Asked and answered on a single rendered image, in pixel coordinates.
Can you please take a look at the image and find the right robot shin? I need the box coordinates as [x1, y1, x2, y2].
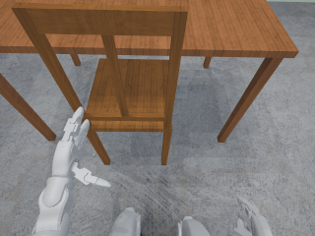
[183, 216, 193, 220]

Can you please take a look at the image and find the chair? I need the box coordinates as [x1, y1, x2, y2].
[11, 2, 188, 165]

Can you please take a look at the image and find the right robot thigh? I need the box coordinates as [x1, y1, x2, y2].
[176, 219, 211, 236]

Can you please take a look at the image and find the table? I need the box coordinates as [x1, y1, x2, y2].
[0, 0, 299, 143]

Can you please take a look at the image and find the left robot hand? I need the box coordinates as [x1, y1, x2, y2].
[51, 106, 111, 189]

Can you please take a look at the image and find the robot left forearm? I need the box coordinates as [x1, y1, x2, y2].
[31, 175, 76, 236]

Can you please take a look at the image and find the right robot hand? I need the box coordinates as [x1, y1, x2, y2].
[234, 197, 273, 236]

